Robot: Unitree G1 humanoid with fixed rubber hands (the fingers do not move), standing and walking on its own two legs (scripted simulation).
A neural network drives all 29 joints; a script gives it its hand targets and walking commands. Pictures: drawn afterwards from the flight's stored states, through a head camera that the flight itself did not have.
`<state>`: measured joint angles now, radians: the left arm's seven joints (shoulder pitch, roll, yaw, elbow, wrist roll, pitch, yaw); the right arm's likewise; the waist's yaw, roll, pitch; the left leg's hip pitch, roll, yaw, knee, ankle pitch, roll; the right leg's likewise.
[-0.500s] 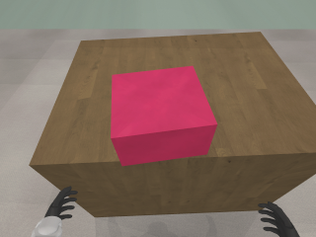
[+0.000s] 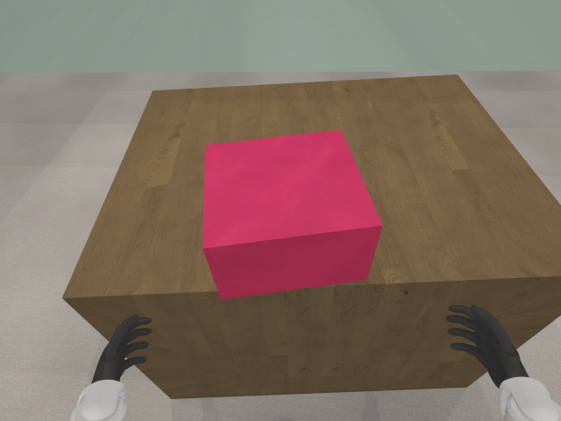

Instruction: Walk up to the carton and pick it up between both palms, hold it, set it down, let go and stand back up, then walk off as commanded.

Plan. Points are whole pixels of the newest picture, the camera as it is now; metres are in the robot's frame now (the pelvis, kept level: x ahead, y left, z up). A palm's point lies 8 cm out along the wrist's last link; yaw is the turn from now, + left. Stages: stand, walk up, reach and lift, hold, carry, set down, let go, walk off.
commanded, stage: reach and lift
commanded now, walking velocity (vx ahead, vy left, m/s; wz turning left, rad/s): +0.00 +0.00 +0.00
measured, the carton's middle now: (284, 210) +0.47 +0.03 +0.01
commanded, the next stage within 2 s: none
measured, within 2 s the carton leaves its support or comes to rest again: neither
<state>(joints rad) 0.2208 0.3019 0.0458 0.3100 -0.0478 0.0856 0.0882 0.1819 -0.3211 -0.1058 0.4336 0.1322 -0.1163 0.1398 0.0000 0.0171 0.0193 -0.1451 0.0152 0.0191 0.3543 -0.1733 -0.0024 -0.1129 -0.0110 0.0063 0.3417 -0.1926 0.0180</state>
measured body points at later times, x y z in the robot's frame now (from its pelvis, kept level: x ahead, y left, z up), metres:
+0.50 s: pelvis +0.02 -0.01 +0.00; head +0.02 -0.01 +0.45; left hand +0.25 +0.24 +0.03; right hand +0.25 -0.27 +0.02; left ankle +0.01 +0.12 -0.75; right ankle +0.00 -0.13 -0.75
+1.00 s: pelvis +0.02 -0.01 +0.00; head +0.03 -0.02 +0.45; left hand +0.31 +0.24 +0.06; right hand +0.31 -0.27 +0.06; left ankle +0.01 +0.12 -0.75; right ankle +0.00 -0.13 -0.75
